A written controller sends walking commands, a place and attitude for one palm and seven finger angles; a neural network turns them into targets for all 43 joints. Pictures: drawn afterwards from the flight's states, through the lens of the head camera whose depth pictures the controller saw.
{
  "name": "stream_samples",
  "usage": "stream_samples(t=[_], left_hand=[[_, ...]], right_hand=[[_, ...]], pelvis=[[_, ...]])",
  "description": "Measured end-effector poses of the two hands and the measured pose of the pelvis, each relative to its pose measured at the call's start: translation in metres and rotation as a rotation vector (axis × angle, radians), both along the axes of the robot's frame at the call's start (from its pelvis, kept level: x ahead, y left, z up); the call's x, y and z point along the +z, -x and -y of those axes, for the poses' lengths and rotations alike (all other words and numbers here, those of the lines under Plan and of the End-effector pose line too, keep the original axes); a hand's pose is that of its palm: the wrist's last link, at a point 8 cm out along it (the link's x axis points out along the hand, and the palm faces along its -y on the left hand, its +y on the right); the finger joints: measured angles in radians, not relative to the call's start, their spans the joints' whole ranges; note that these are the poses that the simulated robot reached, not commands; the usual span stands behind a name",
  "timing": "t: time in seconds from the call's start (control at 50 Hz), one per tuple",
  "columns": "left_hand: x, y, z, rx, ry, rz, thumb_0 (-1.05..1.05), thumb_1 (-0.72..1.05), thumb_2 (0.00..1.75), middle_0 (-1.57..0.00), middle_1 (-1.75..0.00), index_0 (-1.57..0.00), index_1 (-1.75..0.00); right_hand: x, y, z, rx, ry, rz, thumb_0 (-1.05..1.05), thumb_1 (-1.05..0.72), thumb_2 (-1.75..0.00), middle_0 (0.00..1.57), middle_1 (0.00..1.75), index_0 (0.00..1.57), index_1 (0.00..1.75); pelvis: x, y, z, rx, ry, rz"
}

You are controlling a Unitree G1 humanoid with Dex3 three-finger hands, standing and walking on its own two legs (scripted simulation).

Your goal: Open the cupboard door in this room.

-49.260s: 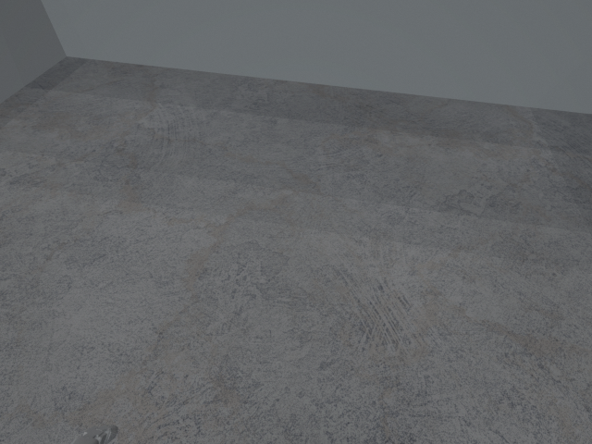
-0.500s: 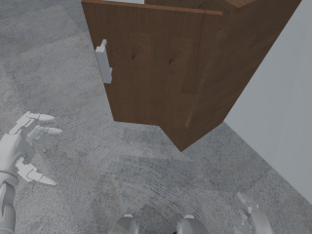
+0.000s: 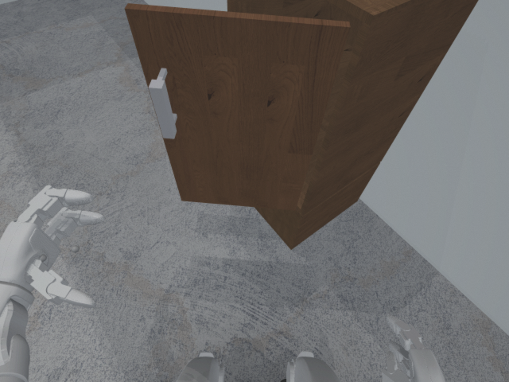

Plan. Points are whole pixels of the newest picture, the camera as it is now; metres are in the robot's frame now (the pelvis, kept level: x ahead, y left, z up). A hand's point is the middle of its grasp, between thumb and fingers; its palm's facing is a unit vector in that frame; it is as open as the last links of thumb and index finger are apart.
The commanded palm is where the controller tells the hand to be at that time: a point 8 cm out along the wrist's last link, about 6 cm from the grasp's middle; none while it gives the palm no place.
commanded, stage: move the hooked fingers beside the handle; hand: left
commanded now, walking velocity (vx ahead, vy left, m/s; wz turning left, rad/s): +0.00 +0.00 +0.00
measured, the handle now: (166, 104) +0.61 +0.21 +0.04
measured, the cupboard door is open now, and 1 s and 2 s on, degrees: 49 49 49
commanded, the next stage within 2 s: none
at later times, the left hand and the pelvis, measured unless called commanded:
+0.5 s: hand (94, 207) +0.35 +0.26 +0.05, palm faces -0.07 -1.00 -0.03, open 14.0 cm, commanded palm +0.34 +0.32 +0.05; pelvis -0.01 +0.01 -0.01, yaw +0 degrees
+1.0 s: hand (106, 163) +0.44 +0.27 +0.05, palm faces -0.06 -1.00 -0.02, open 14.0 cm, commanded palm +0.43 +0.32 +0.05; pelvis +0.00 +0.01 -0.02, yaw -2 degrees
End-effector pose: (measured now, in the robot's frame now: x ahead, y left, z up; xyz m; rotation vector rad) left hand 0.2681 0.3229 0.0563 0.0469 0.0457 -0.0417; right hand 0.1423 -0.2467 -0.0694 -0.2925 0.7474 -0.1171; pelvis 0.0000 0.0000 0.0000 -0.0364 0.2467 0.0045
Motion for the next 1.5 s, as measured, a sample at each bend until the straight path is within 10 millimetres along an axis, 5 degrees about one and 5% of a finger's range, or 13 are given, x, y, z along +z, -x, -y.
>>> stream_samples(t=[0.18,0.34,0.94,1.5], left_hand=[[0.000,-0.001,-0.004,0.003,0.009,0.013,-0.01,-0.50,0.30,-0.30,-1.20,-0.30,-1.20],[-0.002,-0.034,-0.003,-0.018,0.017,0.023,-0.01,-0.50,0.30,-0.30,-1.20,-0.30,-1.20],[-0.008,-0.148,-0.007,-0.010,0.031,0.003,-0.01,-0.50,0.30,-0.30,-1.20,-0.30,-1.20],[-0.007,-0.241,-0.001,-0.016,0.018,-0.009,-0.01,-0.50,0.30,-0.30,-1.20,-0.30,-1.20]], right_hand=[[0.000,-0.004,-0.006,0.019,0.008,0.013,0.02,-0.90,-0.89,0.20,0.30,0.20,0.30],[-0.006,0.005,-0.004,0.004,0.030,-0.020,0.01,-0.90,-0.89,0.20,0.30,0.20,0.30],[-0.031,0.096,0.018,-0.160,0.072,-0.382,0.01,-0.91,-0.89,0.20,0.30,0.20,0.30],[-0.042,0.157,0.005,-0.248,0.085,-0.621,0.01,-0.91,-0.89,0.20,0.30,0.20,0.30]], pelvis=[[-0.002,0.003,-0.003,0.007,0.004,0.000],[-0.006,0.007,-0.006,0.008,0.008,-0.013],[-0.014,0.004,-0.009,-0.027,0.011,-0.113],[-0.031,0.007,-0.017,-0.034,0.041,-0.218]])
